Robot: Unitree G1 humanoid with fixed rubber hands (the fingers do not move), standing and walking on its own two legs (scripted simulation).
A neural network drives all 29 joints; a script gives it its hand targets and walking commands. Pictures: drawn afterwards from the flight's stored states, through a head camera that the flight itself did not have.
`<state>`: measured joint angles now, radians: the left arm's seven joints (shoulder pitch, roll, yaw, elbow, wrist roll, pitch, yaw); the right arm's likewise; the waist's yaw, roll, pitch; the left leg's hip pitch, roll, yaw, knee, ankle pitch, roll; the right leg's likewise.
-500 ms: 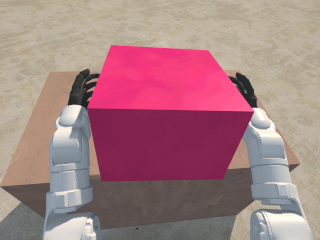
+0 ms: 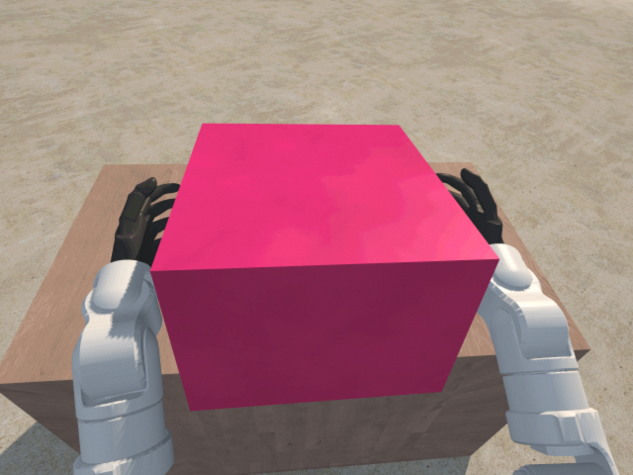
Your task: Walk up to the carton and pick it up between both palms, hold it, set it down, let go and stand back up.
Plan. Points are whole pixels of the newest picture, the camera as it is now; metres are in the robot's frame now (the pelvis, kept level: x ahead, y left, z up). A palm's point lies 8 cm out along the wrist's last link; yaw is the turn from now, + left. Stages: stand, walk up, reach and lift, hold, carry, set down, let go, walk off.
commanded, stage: hold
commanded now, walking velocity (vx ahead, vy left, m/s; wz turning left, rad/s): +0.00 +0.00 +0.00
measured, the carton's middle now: (311, 245) +0.36 +0.00 +0.12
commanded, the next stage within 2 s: none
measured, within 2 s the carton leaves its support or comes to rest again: neither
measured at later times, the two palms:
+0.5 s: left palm (153, 246) +0.32 +0.17 +0.17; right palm (486, 232) +0.33 -0.20 +0.17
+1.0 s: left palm (112, 215) +0.33 +0.21 +0.21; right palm (466, 214) +0.33 -0.17 +0.20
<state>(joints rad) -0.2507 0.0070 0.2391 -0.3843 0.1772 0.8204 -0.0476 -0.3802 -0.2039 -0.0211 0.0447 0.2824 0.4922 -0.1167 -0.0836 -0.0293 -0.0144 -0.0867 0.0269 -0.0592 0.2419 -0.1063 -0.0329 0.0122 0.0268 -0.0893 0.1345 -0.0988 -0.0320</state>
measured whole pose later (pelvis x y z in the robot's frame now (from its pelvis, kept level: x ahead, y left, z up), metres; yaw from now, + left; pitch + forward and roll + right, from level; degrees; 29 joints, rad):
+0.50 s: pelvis -0.03 -0.02 +0.00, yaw -1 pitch -4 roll +0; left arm -0.50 0.04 0.32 -0.07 0.20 0.82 -0.07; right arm -0.60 -0.16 -0.10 0.37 0.13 0.47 -0.04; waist -0.06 -0.05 0.01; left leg -0.09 0.05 -0.04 0.22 -0.06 -0.04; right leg -0.04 0.04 -0.09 0.20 -0.09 -0.05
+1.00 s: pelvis -0.02 +0.03 +0.00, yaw +0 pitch -5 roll -2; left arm -0.55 0.08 0.26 -0.10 0.16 0.89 -0.03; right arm -0.62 -0.22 -0.07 0.28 0.25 0.56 -0.11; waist -0.09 -0.02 -0.01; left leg -0.12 0.00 -0.03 0.33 -0.13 0.01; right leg 0.00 0.00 -0.08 0.18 -0.10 0.01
